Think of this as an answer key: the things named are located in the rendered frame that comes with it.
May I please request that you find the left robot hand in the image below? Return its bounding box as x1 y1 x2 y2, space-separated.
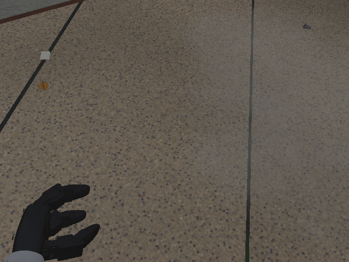
12 183 100 261

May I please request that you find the left robot forearm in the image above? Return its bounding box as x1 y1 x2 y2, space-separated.
3 251 44 262

